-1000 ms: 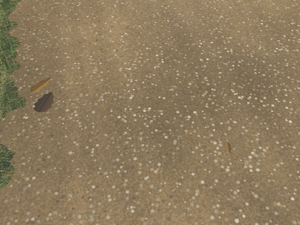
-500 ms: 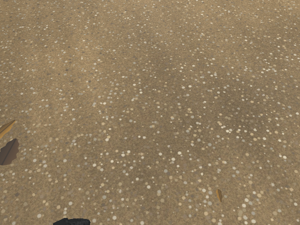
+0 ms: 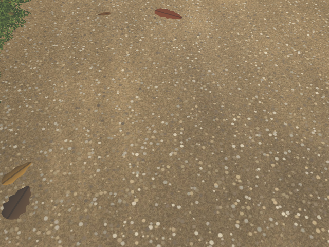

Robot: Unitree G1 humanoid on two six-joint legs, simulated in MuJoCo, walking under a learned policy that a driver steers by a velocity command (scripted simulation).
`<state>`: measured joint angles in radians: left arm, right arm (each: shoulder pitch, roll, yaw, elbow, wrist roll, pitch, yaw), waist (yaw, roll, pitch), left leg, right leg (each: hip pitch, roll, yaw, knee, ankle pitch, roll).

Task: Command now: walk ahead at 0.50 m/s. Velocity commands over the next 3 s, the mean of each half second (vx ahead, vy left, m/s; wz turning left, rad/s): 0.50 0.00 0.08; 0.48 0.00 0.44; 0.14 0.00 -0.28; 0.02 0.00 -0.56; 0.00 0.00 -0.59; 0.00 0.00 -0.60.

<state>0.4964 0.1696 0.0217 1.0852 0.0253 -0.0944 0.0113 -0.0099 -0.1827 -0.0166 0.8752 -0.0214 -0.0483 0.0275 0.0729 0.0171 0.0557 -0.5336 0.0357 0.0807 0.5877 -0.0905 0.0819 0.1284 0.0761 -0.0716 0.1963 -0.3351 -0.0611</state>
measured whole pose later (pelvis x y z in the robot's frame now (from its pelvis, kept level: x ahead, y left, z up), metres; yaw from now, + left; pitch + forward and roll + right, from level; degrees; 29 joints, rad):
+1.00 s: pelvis +0.50 +0.02 +0.01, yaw +19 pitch +1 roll -1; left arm 0.41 0.19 0.04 1.00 0.02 -0.11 0.01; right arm 0.07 -0.23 -0.06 0.85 -0.03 -0.01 0.05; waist 0.05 0.04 0.05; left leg -0.62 0.07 0.02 0.75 -0.05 0.06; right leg -0.01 0.00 -0.24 0.26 -0.26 -0.03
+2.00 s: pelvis +0.56 +0.05 +0.01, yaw -12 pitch +2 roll +1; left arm 0.23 0.28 0.08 0.76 0.02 0.04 0.00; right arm 0.15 -0.25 -0.05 0.79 0.00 0.04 -0.03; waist 0.03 -0.02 0.04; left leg -0.37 -0.03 -0.05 0.74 -0.42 -0.02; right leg -0.31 0.12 0.15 0.46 -0.17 -0.07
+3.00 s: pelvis +0.53 +0.05 +0.01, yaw -48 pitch +1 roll +1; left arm 0.26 0.31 0.07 0.72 0.02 0.05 -0.02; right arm 0.14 -0.30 -0.04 0.68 -0.01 0.05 -0.02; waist 0.04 -0.01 0.06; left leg -0.37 -0.04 -0.06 0.73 -0.41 -0.02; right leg -0.26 0.15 0.24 0.47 -0.21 -0.06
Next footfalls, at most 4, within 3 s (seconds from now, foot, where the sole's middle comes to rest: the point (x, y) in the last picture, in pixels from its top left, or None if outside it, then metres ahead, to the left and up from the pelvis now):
0.04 left None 0.19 0.09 -0.77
0.62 right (200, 239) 0.50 -0.08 -0.77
1.10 left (138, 196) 0.66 0.19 -0.77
1.56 right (190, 208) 0.62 -0.04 -0.77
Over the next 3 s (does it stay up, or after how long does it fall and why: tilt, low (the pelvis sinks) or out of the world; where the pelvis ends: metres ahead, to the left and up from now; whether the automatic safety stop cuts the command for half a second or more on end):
stays up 0.53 0.05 0.01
